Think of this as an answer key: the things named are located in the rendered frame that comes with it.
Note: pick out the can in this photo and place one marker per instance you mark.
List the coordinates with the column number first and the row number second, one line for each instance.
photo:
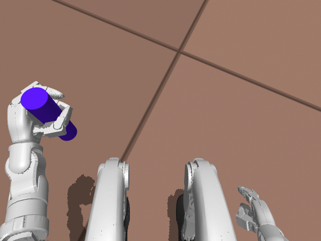
column 38, row 102

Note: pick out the right robot arm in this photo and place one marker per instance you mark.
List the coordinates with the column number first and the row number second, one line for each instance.
column 268, row 232

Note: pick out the right robot hand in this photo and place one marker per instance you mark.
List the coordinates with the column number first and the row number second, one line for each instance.
column 251, row 218

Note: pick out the left robot arm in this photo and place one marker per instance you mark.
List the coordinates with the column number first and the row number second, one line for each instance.
column 26, row 217

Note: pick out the right robot foot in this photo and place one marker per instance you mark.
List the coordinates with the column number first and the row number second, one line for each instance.
column 180, row 214

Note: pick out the left robot hand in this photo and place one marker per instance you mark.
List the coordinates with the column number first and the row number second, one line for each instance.
column 25, row 127

